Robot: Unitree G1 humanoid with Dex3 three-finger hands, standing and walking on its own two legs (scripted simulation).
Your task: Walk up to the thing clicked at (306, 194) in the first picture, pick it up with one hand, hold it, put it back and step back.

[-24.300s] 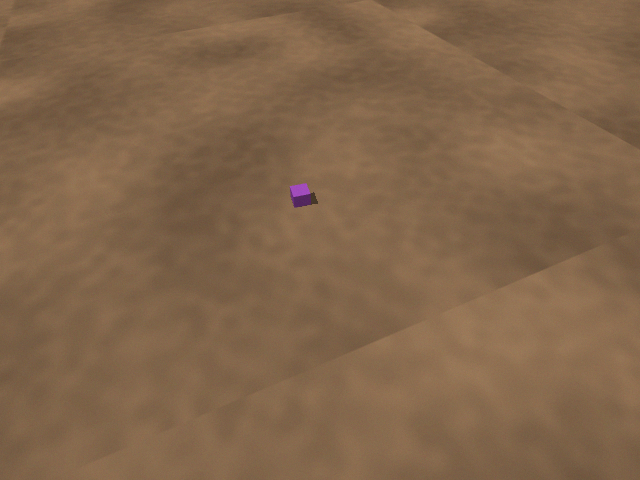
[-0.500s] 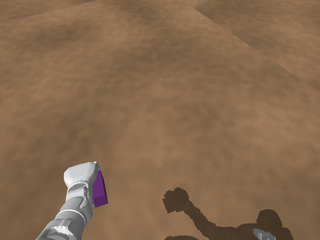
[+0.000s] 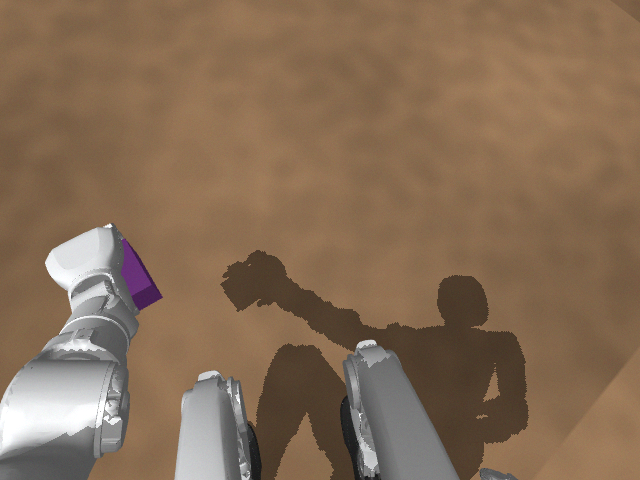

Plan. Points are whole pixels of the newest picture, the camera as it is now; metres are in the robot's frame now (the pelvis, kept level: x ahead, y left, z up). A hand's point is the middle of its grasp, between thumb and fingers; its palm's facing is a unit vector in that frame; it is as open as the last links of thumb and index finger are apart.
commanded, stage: crouch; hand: left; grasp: from above
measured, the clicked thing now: (117, 283) +0.44 +0.24 -0.18
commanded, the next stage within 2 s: lower in 0.94 s
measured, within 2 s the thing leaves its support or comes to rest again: neither
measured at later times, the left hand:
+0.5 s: hand (139, 291) +0.45 +0.25 -0.29, palm faces -0.40 -0.17 -0.90, open 11.2 cm
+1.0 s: hand (150, 293) +0.47 +0.25 -0.36, palm faces -0.40 -0.17 -0.90, open 11.2 cm
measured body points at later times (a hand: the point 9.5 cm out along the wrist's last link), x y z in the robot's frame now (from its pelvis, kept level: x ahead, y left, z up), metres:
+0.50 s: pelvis -0.01 -0.01 -0.12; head +0.23 +0.03 +0.26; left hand +0.47 +0.25 -0.24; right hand +0.04 -0.29 -0.23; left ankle +0.06 +0.12 -0.50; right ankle +0.08 -0.13 -0.50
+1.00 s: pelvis -0.02 -0.01 -0.18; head +0.24 +0.03 +0.19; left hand +0.48 +0.25 -0.31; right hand -0.01 -0.27 -0.29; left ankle +0.06 +0.12 -0.50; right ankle +0.08 -0.13 -0.50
